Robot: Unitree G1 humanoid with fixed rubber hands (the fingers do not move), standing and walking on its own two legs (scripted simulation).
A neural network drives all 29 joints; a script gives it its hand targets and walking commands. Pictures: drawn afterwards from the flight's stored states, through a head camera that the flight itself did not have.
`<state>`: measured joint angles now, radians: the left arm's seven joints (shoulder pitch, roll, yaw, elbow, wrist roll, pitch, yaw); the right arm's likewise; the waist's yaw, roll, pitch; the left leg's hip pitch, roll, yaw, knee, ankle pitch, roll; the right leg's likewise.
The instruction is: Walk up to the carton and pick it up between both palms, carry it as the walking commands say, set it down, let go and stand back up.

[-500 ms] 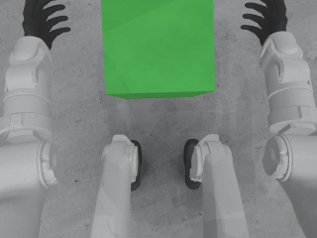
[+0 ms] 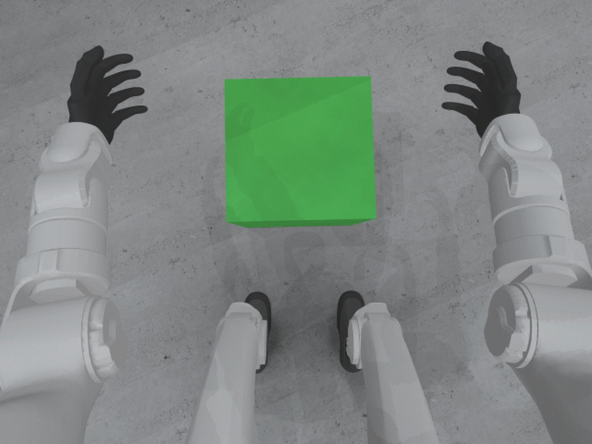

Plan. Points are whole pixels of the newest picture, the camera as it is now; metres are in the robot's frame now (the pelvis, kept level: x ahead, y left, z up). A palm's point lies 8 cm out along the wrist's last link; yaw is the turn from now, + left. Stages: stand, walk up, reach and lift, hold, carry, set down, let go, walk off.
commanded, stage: set down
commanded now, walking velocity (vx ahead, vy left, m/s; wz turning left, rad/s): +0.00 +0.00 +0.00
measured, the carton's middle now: (298, 164) +0.52 +0.01 -0.49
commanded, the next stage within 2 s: let go in 0.12 s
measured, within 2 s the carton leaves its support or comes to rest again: neither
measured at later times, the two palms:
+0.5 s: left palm (63, 201) +0.38 +0.25 -0.03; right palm (539, 198) +0.39 -0.23 -0.04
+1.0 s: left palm (5, 380) +0.25 +0.23 +0.07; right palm out of the picture +0.25 -0.23 +0.07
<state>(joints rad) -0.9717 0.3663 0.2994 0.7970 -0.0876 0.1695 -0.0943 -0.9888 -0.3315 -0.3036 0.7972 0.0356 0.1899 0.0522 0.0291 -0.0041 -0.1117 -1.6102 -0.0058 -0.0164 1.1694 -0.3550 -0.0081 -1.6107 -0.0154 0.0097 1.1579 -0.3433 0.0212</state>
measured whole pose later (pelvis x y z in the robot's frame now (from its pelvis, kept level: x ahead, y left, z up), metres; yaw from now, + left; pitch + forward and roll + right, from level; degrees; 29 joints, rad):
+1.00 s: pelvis +0.08 -0.01 +0.14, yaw -1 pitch +4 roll +0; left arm 0.23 0.21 0.04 0.44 0.00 0.03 -0.07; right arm 0.21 -0.18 -0.06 0.45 -0.03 0.03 0.06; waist 0.01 0.00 0.03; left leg -0.25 0.01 0.00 0.45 -0.26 -0.01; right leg -0.27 -0.01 0.01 0.47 -0.26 0.01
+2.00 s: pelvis +0.10 +0.00 +0.14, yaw -1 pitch -1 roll +0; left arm 0.19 0.35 0.02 0.81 0.04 0.01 0.02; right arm 0.17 -0.34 -0.03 0.84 -0.03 0.01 -0.02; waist 0.00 -0.01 0.00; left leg -0.13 0.00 0.00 0.44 -0.29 0.00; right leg -0.15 -0.01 0.02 0.44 -0.28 0.02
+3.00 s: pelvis +0.07 +0.00 +0.14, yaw -1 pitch -3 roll +0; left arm 0.14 0.39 0.01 1.02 0.02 -0.01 0.01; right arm 0.13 -0.38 -0.01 1.02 -0.02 -0.01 -0.01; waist 0.00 -0.01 0.02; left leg -0.10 0.00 0.01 0.36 -0.21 0.00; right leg -0.11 -0.01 0.02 0.35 -0.20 0.02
